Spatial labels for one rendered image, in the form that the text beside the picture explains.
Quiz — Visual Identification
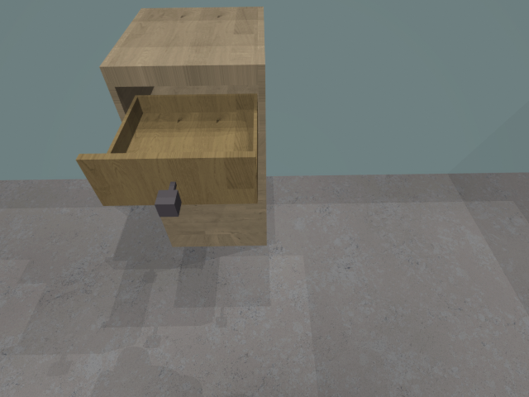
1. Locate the handle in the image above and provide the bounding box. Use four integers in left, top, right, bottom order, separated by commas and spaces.
155, 182, 182, 217

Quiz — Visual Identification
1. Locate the cabinet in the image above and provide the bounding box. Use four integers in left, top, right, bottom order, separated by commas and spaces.
99, 7, 267, 247

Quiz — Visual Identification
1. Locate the drawer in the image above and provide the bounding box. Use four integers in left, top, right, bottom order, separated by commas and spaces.
76, 93, 258, 206

